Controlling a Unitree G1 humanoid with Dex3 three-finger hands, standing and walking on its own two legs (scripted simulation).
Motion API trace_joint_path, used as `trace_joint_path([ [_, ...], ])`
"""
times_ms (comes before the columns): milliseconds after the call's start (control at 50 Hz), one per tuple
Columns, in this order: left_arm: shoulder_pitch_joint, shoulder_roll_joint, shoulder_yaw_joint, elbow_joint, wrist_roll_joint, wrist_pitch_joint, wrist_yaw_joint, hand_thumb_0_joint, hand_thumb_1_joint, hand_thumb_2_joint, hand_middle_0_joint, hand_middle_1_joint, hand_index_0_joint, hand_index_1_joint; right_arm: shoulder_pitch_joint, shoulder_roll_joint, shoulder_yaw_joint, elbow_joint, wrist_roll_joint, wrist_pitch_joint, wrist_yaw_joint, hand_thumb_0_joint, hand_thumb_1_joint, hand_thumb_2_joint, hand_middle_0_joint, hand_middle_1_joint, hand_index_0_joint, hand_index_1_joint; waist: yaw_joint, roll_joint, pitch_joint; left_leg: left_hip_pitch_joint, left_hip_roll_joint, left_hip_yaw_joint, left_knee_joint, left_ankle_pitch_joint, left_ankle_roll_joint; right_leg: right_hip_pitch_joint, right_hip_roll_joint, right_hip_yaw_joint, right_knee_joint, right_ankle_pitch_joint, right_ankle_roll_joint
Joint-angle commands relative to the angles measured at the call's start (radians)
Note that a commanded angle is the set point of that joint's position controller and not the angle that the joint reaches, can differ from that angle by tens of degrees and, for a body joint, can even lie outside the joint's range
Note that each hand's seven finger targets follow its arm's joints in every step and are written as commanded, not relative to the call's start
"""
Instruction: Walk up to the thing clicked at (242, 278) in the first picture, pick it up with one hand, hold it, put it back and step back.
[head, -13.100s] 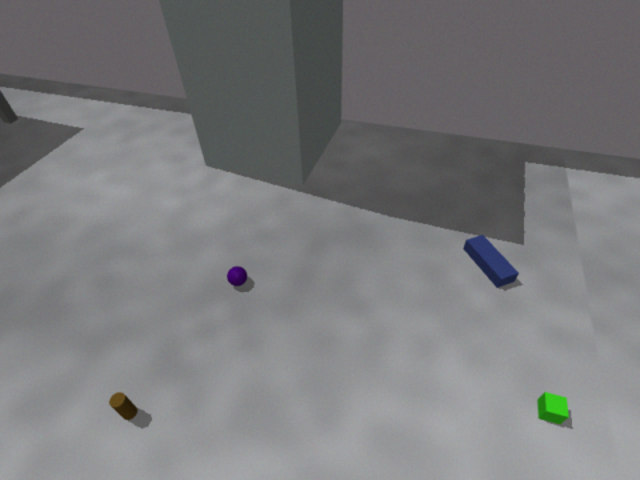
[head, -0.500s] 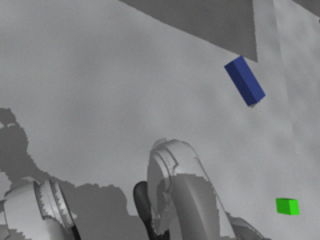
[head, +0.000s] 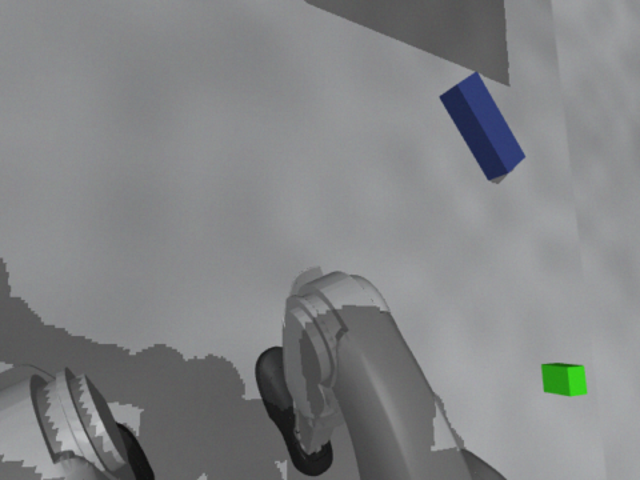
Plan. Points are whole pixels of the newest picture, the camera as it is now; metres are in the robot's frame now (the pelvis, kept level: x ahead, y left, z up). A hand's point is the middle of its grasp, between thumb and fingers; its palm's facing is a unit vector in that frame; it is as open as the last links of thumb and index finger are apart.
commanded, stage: close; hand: left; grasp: from above
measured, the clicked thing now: out of the picture +0.43 +0.35 -0.26
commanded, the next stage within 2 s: settle in 1.36 s
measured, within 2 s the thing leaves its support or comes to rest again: leaves its support in 1.76 s
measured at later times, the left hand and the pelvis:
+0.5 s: hand out of the picture +0.41 +0.35 -0.25, palm faces -0.44 -0.18 -0.88, open 12.2 cm; pelvis +0.00 +0.00 +0.00, yaw +0 degrees
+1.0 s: hand out of the picture +0.42 +0.34 -0.25, palm faces -0.43 -0.18 -0.88, open 9.7 cm; pelvis +0.00 +0.00 +0.00, yaw -1 degrees
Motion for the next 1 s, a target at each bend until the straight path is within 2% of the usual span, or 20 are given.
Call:
trace_joint_path([
  [0,-0.214,0.234,-0.021,-0.090,0.023,-0.038,0.053,0.000,-0.433,0.916,-0.088,-1.042,-0.109,-1.018,0.175,-0.315,-0.083,0.002,-0.004,0.004,-0.014,0.000,-0.890,-0.898,0.200,0.300,0.200,0.300,-0.031,0.496,-0.684,0.507,0.006,0.087,-0.215,0.271,0.008,0.382,0.053,-0.074,-0.198,0.335,-0.033],
  [40,-0.240,0.268,-0.004,-0.130,0.038,-0.042,0.071,0.000,-0.377,0.924,-0.137,-1.022,-0.155,-1.002,0.180,-0.329,-0.087,0.007,-0.008,0.002,-0.014,0.000,-0.889,-0.898,0.200,0.300,0.200,0.300,-0.025,0.524,-0.689,0.527,0.008,0.086,-0.226,0.262,0.003,0.372,0.056,-0.078,-0.199,0.318,-0.036],
  [140,-0.241,0.255,-0.010,-0.096,0.060,-0.029,0.114,0.000,-0.295,0.855,-0.181,-0.995,-0.209,-0.965,0.155,-0.345,-0.095,-0.001,-0.010,-0.013,-0.011,0.000,-0.887,-0.898,0.200,0.300,0.200,0.300,-0.023,0.503,-0.637,0.488,0.007,0.079,-0.246,0.182,0.002,0.317,0.059,-0.084,-0.207,0.245,-0.041],
  [180,-0.250,0.202,-0.059,-0.073,0.058,-0.016,0.114,0.000,-0.283,0.819,-0.182,-0.985,-0.215,-0.949,0.147,-0.341,-0.092,-0.005,-0.011,-0.022,-0.007,0.000,-0.887,-0.897,0.200,0.300,0.200,0.300,-0.036,0.494,-0.616,0.485,0.006,0.069,-0.251,0.178,-0.001,0.286,0.055,-0.094,-0.198,0.245,-0.040],
  [260,-0.269,0.235,-0.039,-0.069,0.057,0.016,0.114,0.000,-0.236,0.811,-0.215,-0.986,-0.251,-0.947,0.140,-0.359,-0.105,-0.019,0.000,-0.036,-0.004,0.000,-0.889,-0.898,0.200,0.300,0.200,0.300,-0.022,0.518,-0.647,0.521,0.008,0.064,-0.259,0.183,-0.005,0.280,0.054,-0.089,-0.196,0.249,-0.040],
  [320,-0.262,0.178,-0.076,-0.050,0.052,0.034,0.107,0.000,-0.197,0.783,-0.251,-0.964,-0.288,-0.925,0.131,-0.343,-0.099,-0.012,-0.002,-0.044,0.002,0.000,-0.893,-0.900,0.200,0.300,0.200,0.300,-0.033,0.528,-0.627,0.527,0.009,0.062,-0.256,0.199,-0.009,0.267,0.051,-0.091,-0.185,0.269,-0.040],
  [360,-0.249,0.243,-0.029,-0.034,0.049,0.048,0.101,0.000,-0.196,0.735,-0.241,-0.948,-0.284,-0.902,0.141,-0.359,-0.101,-0.009,-0.001,-0.047,0.004,0.000,-0.892,-0.899,0.200,0.300,0.200,0.300,-0.031,0.514,-0.625,0.516,0.009,0.064,-0.252,0.209,-0.006,0.284,0.052,-0.085,-0.184,0.275,-0.037],
  [400,-0.254,0.256,-0.002,-0.063,0.029,0.048,0.094,0.000,-0.187,0.724,-0.252,-0.927,-0.293,-0.882,0.151,-0.350,-0.101,-0.011,0.003,-0.042,0.000,0.000,-0.890,-0.898,0.200,0.300,0.200,0.300,-0.020,0.519,-0.660,0.522,0.008,0.072,-0.249,0.239,-0.004,0.311,0.050,-0.081,-0.196,0.294,-0.036],
  [440,-0.265,0.222,-0.028,-0.052,0.024,0.043,0.084,0.000,-0.165,0.745,-0.285,-0.923,-0.319,-0.885,0.146,-0.346,-0.100,-0.009,-0.002,-0.044,0.002,0.000,-0.894,-0.900,0.200,0.300,0.200,0.300,-0.043,0.507,-0.622,0.492,0.009,0.073,-0.244,0.214,0.000,0.309,0.052,-0.076,-0.199,0.278,-0.036],
  [480,-0.269,0.218,-0.041,-0.067,0.018,0.039,0.073,0.000,-0.155,0.721,-0.284,-0.921,-0.324,-0.879,0.136,-0.346,-0.099,-0.019,0.006,-0.043,-0.001,0.000,-0.892,-0.899,0.200,0.300,0.200,0.300,-0.038,0.495,-0.644,0.494,0.009,0.082,-0.226,0.226,0.005,0.324,0.056,-0.071,-0.204,0.294,-0.034],
  [520,-0.262,0.249,-0.015,-0.094,0.009,0.024,0.072,0.000,-0.125,0.720,-0.304,-0.914,-0.344,-0.871,0.156,-0.342,-0.091,-0.007,0.004,-0.041,-0.005,0.000,-0.891,-0.899,0.200,0.300,0.200,0.300,-0.030,0.524,-0.682,0.524,0.007,0.079,-0.238,0.256,0.000,0.356,0.051,-0.077,-0.204,0.309,-0.035],
  [620,-0.255,0.199,-0.073,-0.058,0.008,0.004,0.044,0.000,-0.040,0.685,-0.360,-0.903,-0.407,-0.853,0.149,-0.330,-0.074,-0.009,-0.001,-0.035,-0.003,0.000,-0.891,-0.898,0.200,0.300,0.200,0.300,-0.055,0.471,-0.622,0.484,0.007,0.075,-0.223,0.213,0.007,0.338,0.051,-0.084,-0.208,0.282,-0.029],
  [680,-0.234,0.238,-0.051,-0.067,0.001,-0.006,0.050,0.000,-0.009,0.682,-0.401,-0.878,-0.442,-0.834,0.145,-0.338,-0.071,-0.013,0.002,-0.030,-0.009,0.000,-0.893,-0.899,0.199,0.300,0.200,0.300,-0.028,0.477,-0.656,0.493,0.009,0.078,-0.224,0.225,0.007,0.363,0.056,-0.080,-0.216,0.291,-0.030],
  [740,-0.215,0.234,-0.054,-0.058,0.015,-0.012,0.056,0.000,0.030,0.672,-0.413,-0.880,-0.460,-0.830,0.153,-0.337,-0.062,-0.019,-0.001,-0.030,-0.005,0.000,-0.891,-0.898,0.200,0.300,0.200,0.300,-0.035,0.476,-0.632,0.491,0.007,0.077,-0.228,0.228,0.005,0.360,0.057,-0.082,-0.208,0.291,-0.031],
  [800,-0.201,0.281,0.003,-0.105,0.019,-0.015,0.080,0.000,0.067,0.645,-0.442,-0.853,-0.489,-0.803,0.147,-0.343,-0.073,-0.022,0.003,-0.022,-0.011,0.000,-0.890,-0.898,0.199,0.300,0.199,0.300,0.002,0.516,-0.701,0.528,0.009,0.074,-0.242,0.256,-0.002,0.375,0.061,-0.086,-0.201,0.308,-0.037],
  [820,-0.242,0.230,-0.039,-0.154,0.011,-0.022,0.082,0.000,0.079,0.625,-0.449,-0.844,-0.498,-0.791,0.138,-0.341,-0.074,-0.036,0.001,-0.023,-0.009,0.000,-0.891,-0.898,0.200,0.300,0.199,0.300,-0.007,0.546,-0.707,0.529,0.009,0.076,-0.246,0.271,-0.006,0.378,0.061,-0.085,-0.198,0.322,-0.039],
  [840,-0.184,0.271,0.006,-0.068,0.022,-0.011,0.095,0.000,0.093,0.660,-0.464,-0.858,-0.509,-0.809,0.142,-0.344,-0.070,-0.017,-0.003,-0.019,-0.008,0.000,-0.892,-0.899,0.200,0.300,0.199,0.300,-0.008,0.510,-0.692,0.514,0.013,0.067,-0.246,0.244,-0.004,0.368,0.062,-0.093,-0.198,0.302,-0.037],
  [880,-0.227,0.221,-0.052,-0.061,0.040,-0.003,0.090,0.000,0.128,0.627,-0.485,-0.824,-0.532,-0.773,0.143,-0.352,-0.080,-0.033,-0.003,-0.023,-0.005,0.000,-0.888,-0.897,0.199,0.300,0.199,0.300,-0.040,0.486,-0.637,0.472,0.011,0.078,-0.224,0.226,0.005,0.336,0.065,-0.082,-0.203,0.295,-0.033],
  [920,-0.215,0.266,-0.009,-0.071,0.044,0.005,0.098,0.000,0.183,0.641,-0.530,-0.822,-0.575,-0.773,0.152,-0.354,-0.089,-0.025,0.002,-0.018,-0.009,0.000,-0.888,-0.897,0.199,0.300,0.200,0.300,-0.016,0.509,-0.647,0.489,0.010,0.075,-0.241,0.227,0.001,0.333,0.065,-0.082,-0.203,0.286,-0.038],
  [980,-0.212,0.241,-0.023,-0.039,0.036,0.012,0.094,0.000,0.245,0.626,-0.578,-0.808,-0.625,-0.758,0.143,-0.356,-0.089,-0.022,-0.003,-0.031,-0.006,0.000,-0.890,-0.898,0.199,0.300,0.199,0.300,-0.028,0.495,-0.586,0.471,0.009,0.065,-0.256,0.175,-0.003,0.285,0.057,-0.091,-0.195,0.235,-0.039],
])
